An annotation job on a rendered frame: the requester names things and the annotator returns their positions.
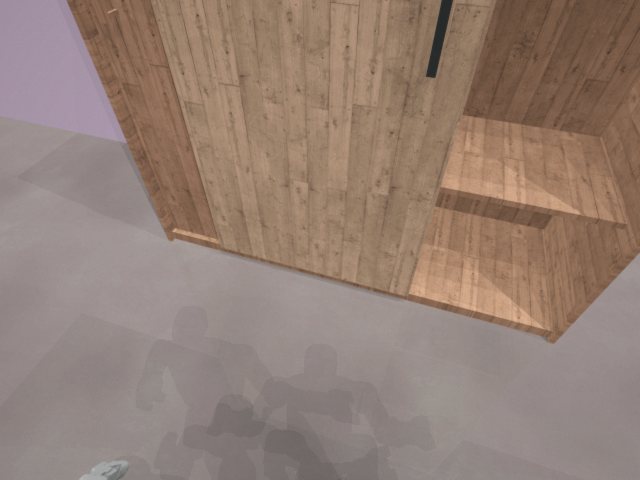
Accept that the wardrobe door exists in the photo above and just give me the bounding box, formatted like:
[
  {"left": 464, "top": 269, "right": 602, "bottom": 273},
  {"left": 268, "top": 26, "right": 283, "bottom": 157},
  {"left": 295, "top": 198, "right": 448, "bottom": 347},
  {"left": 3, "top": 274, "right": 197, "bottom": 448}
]
[
  {"left": 151, "top": 0, "right": 496, "bottom": 297},
  {"left": 86, "top": 0, "right": 218, "bottom": 239}
]

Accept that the robot left hand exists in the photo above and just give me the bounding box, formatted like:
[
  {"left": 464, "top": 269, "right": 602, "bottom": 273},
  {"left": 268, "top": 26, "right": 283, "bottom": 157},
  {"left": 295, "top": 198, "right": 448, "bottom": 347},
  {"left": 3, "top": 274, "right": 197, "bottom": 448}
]
[{"left": 79, "top": 460, "right": 129, "bottom": 480}]

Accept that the handle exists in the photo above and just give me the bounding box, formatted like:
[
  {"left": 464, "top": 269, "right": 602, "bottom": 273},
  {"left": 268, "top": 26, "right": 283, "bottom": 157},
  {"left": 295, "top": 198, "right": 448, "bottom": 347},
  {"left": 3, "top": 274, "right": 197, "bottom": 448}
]
[
  {"left": 426, "top": 0, "right": 453, "bottom": 78},
  {"left": 91, "top": 0, "right": 111, "bottom": 24}
]

